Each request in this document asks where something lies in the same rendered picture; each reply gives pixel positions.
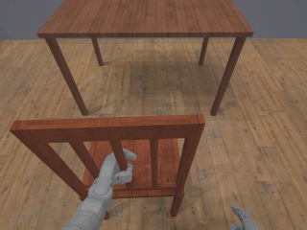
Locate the table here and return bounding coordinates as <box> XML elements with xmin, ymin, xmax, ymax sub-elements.
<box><xmin>36</xmin><ymin>0</ymin><xmax>254</xmax><ymax>116</ymax></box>

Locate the left robot hand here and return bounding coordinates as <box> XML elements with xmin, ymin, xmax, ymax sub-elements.
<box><xmin>98</xmin><ymin>147</ymin><xmax>137</xmax><ymax>185</ymax></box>

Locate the chair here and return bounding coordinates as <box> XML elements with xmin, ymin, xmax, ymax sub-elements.
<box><xmin>9</xmin><ymin>114</ymin><xmax>205</xmax><ymax>220</ymax></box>

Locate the right robot hand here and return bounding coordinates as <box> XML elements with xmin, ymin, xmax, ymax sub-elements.
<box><xmin>229</xmin><ymin>205</ymin><xmax>260</xmax><ymax>230</ymax></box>

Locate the robot left forearm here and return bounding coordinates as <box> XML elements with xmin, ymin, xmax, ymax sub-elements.
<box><xmin>60</xmin><ymin>176</ymin><xmax>114</xmax><ymax>230</ymax></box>

